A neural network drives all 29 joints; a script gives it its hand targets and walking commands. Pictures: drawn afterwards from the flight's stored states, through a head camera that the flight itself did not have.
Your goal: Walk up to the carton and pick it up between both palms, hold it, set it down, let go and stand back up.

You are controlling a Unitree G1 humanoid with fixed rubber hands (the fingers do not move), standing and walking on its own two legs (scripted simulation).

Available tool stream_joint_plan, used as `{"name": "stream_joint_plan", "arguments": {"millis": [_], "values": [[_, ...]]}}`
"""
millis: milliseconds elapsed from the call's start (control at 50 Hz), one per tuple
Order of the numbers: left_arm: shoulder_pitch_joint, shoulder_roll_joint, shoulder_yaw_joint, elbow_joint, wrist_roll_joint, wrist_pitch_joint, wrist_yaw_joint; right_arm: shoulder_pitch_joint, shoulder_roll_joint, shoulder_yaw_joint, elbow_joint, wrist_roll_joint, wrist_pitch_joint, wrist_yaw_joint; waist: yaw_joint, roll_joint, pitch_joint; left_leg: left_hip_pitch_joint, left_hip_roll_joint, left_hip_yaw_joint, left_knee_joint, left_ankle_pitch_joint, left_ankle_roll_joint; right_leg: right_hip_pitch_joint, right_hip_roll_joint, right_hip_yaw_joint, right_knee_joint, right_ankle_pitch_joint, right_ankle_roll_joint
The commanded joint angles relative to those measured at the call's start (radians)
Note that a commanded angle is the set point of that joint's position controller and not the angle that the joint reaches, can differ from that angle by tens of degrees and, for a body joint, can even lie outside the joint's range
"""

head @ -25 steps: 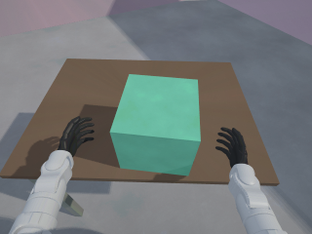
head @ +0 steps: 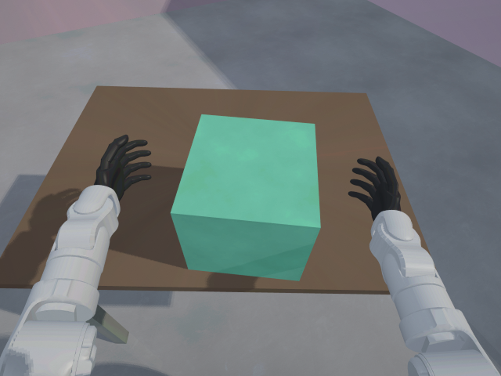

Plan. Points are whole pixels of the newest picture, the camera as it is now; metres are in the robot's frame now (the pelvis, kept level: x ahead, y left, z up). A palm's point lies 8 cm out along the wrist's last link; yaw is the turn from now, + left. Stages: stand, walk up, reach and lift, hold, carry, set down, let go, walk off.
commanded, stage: reach and lift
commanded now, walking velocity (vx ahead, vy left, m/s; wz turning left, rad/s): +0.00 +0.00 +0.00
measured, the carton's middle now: (250, 197) +0.44 +0.02 -0.01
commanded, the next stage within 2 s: none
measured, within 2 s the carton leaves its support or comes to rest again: neither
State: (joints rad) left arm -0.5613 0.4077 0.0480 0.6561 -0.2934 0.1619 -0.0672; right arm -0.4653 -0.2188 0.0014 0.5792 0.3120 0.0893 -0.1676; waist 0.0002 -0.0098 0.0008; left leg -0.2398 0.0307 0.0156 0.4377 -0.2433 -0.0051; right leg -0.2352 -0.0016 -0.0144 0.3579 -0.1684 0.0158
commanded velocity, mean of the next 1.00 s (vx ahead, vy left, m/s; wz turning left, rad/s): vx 0.00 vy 0.00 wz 0.00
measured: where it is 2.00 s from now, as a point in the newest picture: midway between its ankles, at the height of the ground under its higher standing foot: outside the picture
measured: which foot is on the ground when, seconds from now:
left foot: down 0.00-1.00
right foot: down 0.00-1.00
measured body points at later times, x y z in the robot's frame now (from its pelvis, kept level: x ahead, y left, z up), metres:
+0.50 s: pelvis +0.00 +0.00 +0.00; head +0.04 +0.02 +0.45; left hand +0.46 +0.23 +0.12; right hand +0.44 -0.20 +0.11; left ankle -0.01 +0.12 -0.74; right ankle +0.01 -0.13 -0.74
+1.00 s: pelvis -0.01 +0.00 -0.02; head +0.08 +0.02 +0.42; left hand +0.43 +0.23 +0.01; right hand +0.42 -0.18 +0.00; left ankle -0.01 +0.12 -0.74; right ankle +0.01 -0.13 -0.74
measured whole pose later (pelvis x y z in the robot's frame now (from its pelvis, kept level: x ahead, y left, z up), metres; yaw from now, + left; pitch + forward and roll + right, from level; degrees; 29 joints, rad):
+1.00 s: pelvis -0.01 +0.00 -0.02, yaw +1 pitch +21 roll -2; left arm -0.89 0.36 -0.10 1.40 -0.37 -0.31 -0.03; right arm -0.76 -0.15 0.00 1.13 0.27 -0.20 -0.13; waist -0.04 0.00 -0.20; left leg -0.72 0.03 -0.03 0.63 -0.27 -0.02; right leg -0.70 0.00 -0.05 0.55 -0.21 0.01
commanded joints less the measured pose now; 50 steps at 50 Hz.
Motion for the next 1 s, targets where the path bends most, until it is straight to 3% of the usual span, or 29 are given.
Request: {"name": "stream_joint_plan", "arguments": {"millis": [0, 100, 120, 140, 160, 340, 420, 520, 680, 760, 860, 880, 980], "values": [[-0.551, 0.216, 0.044, -0.109, -0.013, -0.053, 0.004, -0.515, -0.158, -0.062, -0.164, -0.006, -0.037, 0.001, -0.013, 0.071, -0.538, 0.154, -0.039, 0.017, 0.007, 0.442, -0.049, 0.181, 0.039, -0.006, 0.006, 0.268, -0.011], [-0.662, 0.226, 0.019, -0.021, -0.026, -0.065, 0.01, -0.623, -0.174, -0.062, -0.104, -0.005, -0.026, 0.003, -0.02, 0.066, -0.597, 0.143, -0.04, 0.015, 0.02, 0.45, -0.05, 0.163, 0.041, -0.013, 0.015, 0.29, -0.007], [-0.616, 0.21, 0.0, -0.002, -0.025, -0.064, -0.003, -0.583, -0.145, -0.046, -0.09, -0.012, -0.028, -0.006, -0.058, 0.036, -0.583, 0.134, -0.041, 0.02, 0.014, 0.431, -0.028, 0.206, 0.039, 0.002, 0.014, 0.311, -0.011], [-0.654, 0.223, 0.011, -0.005, -0.02, -0.072, -0.006, -0.619, -0.147, -0.046, -0.101, -0.015, -0.031, -0.01, -0.037, 0.037, -0.611, 0.106, -0.045, 0.025, 0.01, 0.438, -0.028, 0.218, 0.035, 0.002, 0.021, 0.334, -0.008], [-0.67, 0.224, 0.005, 0.022, -0.018, -0.078, -0.007, -0.635, -0.147, -0.046, -0.081, -0.014, -0.032, -0.012, -0.047, 0.041, -0.63, 0.104, -0.044, 0.026, 0.012, 0.447, -0.03, 0.23, 0.036, 0.003, 0.029, 0.356, -0.008], [-0.867, 0.25, -0.029, 0.114, -0.037, -0.098, 0.027, -0.814, -0.196, -0.064, 0.012, 0.004, -0.017, 0.003, -0.028, 0.125, -0.71, 0.141, -0.038, 0.018, 0.038, 0.472, -0.067, 0.104, 0.049, -0.022, 0.026, 0.302, -0.031], [-0.926, 0.252, -0.045, 0.171, -0.045, -0.105, 0.034, -0.879, -0.208, -0.056, 0.063, 0.006, -0.017, 0.007, -0.03, 0.117, -0.777, 0.143, -0.038, 0.014, 0.059, 0.514, -0.07, 0.096, 0.05, -0.026, 0.041, 0.364, -0.026], [-0.904, 0.227, -0.061, 0.32, -0.034, -0.137, 0.016, -0.877, -0.184, -0.007, 0.206, 0.022, -0.034, 0.008, -0.038, 0.076, -0.756, 0.096, -0.044, 0.011, 0.067, 0.536, -0.058, 0.138, 0.042, -0.02, 0.06, 0.442, -0.007], [-0.766, 0.153, -0.076, 0.578, 0.009, -0.336, -0.022, -0.743, -0.104, 0.068, 0.39, 0.035, -0.189, 0.01, -0.042, 0.057, -0.662, -0.015, -0.05, 0.011, 0.084, 0.537, -0.053, 0.113, 0.02, -0.019, 0.092, 0.434, 0.003], [-0.855, 0.159, -0.092, 0.564, -0.02, -0.441, -0.002, -0.793, -0.116, 0.037, 0.345, 0.013, -0.278, 0.016, -0.044, 0.088, -0.745, -0.026, -0.044, 0.011, 0.125, 0.539, -0.078, 0.012, 0.024, -0.039, 0.12, 0.385, -0.002], [-0.99, 0.155, -0.148, 0.5, -0.093, -0.532, 0.041, -0.879, -0.133, -0.049, 0.265, -0.062, -0.349, 0.024, -0.071, 0.142, -0.98, -0.024, -0.033, 0.007, 0.203, 0.488, -0.105, -0.144, 0.034, -0.07, 0.191, 0.359, -0.011], [-0.973, 0.165, -0.13, 0.497, -0.087, -0.549, 0.046, -0.853, -0.125, -0.047, 0.28, -0.053, -0.356, 0.03, -0.053, 0.143, -1.003, -0.022, -0.033, 0.011, 0.221, 0.523, -0.11, -0.158, 0.031, -0.075, 0.206, 0.356, -0.004], [-0.959, 0.145, -0.137, 0.602, -0.082, -0.592, 0.047, -0.861, -0.117, -0.021, 0.384, -0.046, -0.396, 0.041, -0.048, 0.144, -1.088, -0.104, -0.035, 0.01, 0.303, 0.536, -0.112, -0.202, 0.029, -0.072, 0.281, 0.366, 0.001]]}}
